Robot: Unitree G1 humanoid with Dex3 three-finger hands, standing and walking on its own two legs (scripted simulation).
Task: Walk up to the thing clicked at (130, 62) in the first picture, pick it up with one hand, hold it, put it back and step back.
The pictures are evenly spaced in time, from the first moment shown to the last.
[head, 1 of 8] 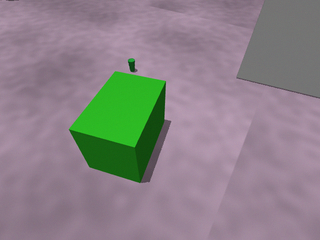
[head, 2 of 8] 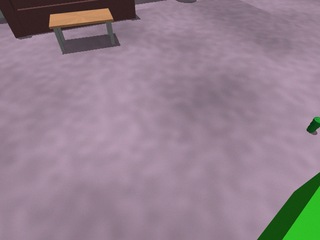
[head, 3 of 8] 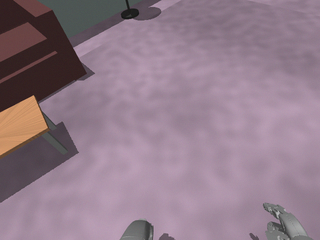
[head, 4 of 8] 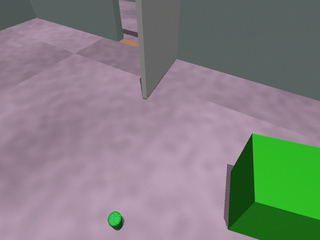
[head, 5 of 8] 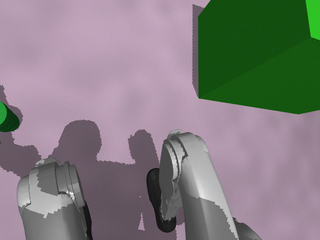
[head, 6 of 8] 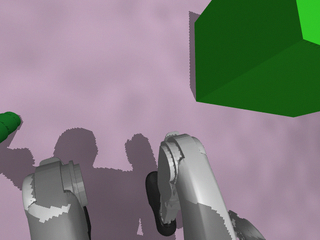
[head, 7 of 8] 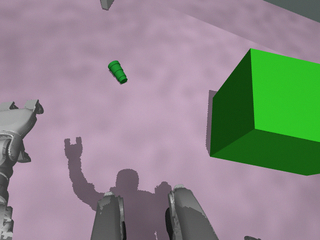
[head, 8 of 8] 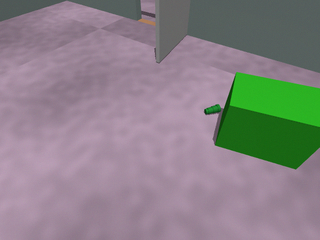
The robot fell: no
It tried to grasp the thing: yes
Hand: left
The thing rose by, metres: 0.00
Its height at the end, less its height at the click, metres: -0.03
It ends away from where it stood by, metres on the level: 0.74
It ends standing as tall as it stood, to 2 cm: no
